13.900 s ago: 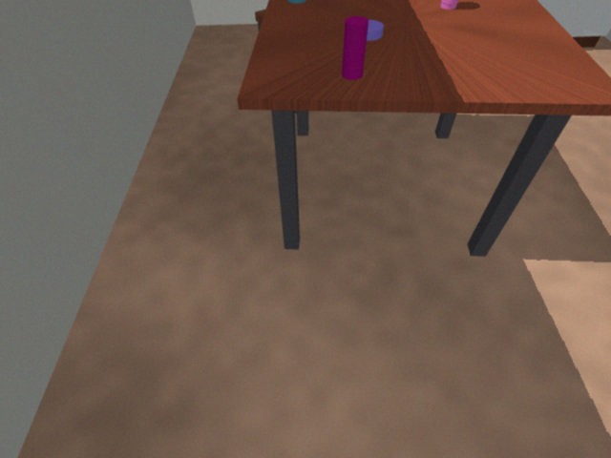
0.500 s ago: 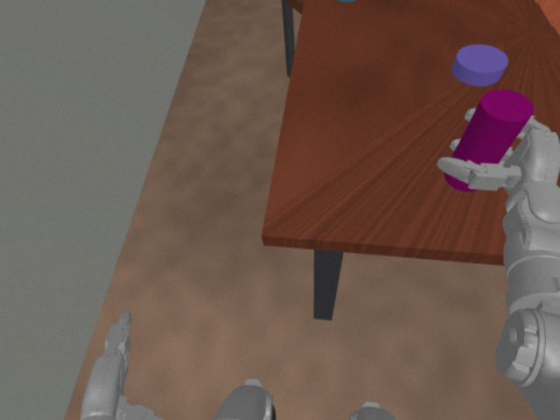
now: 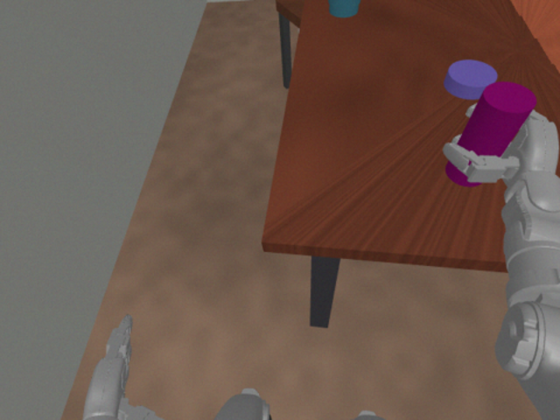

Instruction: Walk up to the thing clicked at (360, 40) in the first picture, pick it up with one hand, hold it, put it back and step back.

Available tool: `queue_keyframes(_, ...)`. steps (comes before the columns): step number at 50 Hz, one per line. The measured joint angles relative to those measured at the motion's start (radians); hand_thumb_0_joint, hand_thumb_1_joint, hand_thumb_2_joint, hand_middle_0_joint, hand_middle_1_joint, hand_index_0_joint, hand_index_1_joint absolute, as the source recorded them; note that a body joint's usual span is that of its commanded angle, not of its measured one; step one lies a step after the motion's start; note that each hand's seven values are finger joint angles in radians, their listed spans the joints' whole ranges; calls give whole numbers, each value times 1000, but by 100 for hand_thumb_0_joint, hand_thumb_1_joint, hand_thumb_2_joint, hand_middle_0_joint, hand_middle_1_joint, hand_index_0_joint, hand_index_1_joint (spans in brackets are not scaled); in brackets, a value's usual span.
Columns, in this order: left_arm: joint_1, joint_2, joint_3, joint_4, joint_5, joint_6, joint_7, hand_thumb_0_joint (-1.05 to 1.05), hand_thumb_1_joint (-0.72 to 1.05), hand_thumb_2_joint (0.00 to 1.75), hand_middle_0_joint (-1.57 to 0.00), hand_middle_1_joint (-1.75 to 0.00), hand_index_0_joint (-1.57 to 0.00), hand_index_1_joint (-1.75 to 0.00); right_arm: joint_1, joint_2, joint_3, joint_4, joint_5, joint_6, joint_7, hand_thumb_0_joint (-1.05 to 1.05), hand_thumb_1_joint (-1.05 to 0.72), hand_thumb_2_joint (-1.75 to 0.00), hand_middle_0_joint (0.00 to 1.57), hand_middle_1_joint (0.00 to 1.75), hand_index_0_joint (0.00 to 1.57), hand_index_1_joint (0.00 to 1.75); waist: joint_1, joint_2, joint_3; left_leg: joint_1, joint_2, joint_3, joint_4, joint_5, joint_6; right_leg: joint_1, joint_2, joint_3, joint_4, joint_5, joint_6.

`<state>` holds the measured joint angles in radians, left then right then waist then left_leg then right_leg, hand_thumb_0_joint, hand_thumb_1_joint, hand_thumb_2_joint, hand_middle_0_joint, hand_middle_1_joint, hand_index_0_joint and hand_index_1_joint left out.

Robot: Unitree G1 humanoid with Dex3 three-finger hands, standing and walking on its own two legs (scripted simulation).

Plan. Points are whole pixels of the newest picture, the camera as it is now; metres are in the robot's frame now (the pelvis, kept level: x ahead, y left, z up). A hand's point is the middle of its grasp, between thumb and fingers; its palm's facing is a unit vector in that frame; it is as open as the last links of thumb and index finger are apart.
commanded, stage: settle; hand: right
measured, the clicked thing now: (484, 139) +0.47 -0.22 +0.12
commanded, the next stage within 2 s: lift in 0.56 s
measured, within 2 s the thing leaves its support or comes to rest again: neither
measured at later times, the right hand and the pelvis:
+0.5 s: hand (484, 129) +0.47 -0.22 +0.14, palm faces +0.17 +0.99 +0.01, open 8.4 cm; pelvis +0.00 +0.00 +0.01, yaw +0 degrees
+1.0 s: hand (496, 114) +0.46 -0.21 +0.17, palm faces +0.16 +0.99 +0.00, open 8.4 cm; pelvis +0.01 +0.00 +0.02, yaw +0 degrees
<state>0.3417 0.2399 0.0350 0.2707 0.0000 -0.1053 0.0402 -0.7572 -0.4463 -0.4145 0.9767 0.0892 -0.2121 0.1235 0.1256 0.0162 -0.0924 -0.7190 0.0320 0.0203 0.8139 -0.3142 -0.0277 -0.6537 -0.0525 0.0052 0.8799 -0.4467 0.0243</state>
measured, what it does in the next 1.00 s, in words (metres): stands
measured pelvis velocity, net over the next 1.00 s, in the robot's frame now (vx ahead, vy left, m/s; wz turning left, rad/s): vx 0.01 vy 0.00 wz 0.01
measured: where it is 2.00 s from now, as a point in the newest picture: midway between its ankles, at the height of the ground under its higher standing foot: outside the picture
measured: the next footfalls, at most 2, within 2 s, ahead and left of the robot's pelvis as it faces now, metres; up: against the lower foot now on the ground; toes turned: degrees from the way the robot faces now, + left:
none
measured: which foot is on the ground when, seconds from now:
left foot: down 0.00-1.00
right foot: down 0.00-1.00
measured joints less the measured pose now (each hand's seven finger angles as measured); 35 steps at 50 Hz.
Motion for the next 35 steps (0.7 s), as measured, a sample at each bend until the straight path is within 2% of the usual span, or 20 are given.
queue_keyframes(4,-3,-11,-10,19,0,8,-4,-1,-55,6,-7,-5,-6,-5,1,-4,3,-9,2,19,5,-2,20,-98,83,108,86,110,-3,-7,1,16,1,0,-17,7,0,17,1,-1,-20,9,0)
queue_keyframes(7,2,-10,-1,29,-5,1,-5,-1,-54,6,-7,-5,-6,-5,-7,-4,10,8,14,26,10,-2,20,-98,83,109,86,110,-7,-12,5,33,3,-1,-29,11,0,35,4,-2,-35,15,-1)
queue_keyframes(9,-2,-3,2,30,-8,9,-2,-1,-54,6,-7,-5,-6,-5,2,-1,3,-7,9,41,10,-2,20,-98,83,109,85,110,-7,-14,7,43,4,-3,-38,14,-1,47,5,-5,-47,19,-1)
queue_keyframes(13,-4,6,10,39,-14,-4,6,-1,-54,6,-6,-5,-6,-5,-15,4,14,7,18,43,6,-2,21,-98,83,109,85,110,-13,-9,14,66,5,-4,-51,19,-1,71,6,-6,-64,26,-2)
queue_keyframes(16,-10,9,6,34,-13,-1,9,-1,-54,6,-6,-5,-5,-5,-10,3,10,-11,8,51,0,-2,21,-98,83,109,85,110,-12,-4,14,76,2,-7,-62,24,-1,84,4,-10,-76,31,-1)
queue_keyframes(26,-12,-8,-5,75,-12,-5,4,-1,-54,6,-6,-5,-5,-5,-10,5,20,-23,14,71,2,-2,20,-99,82,111,84,112,-17,-10,21,102,2,-7,-94,39,0,109,4,-11,-107,46,0)
queue_keyframes(35,-24,2,5,98,-17,-18,15,-1,-54,6,-6,-5,-5,-5,-24,2,30,-11,22,78,-3,-2,19,-99,80,112,83,114,-26,-13,25,134,2,-10,-120,47,-2,142,5,-15,-134,54,-2)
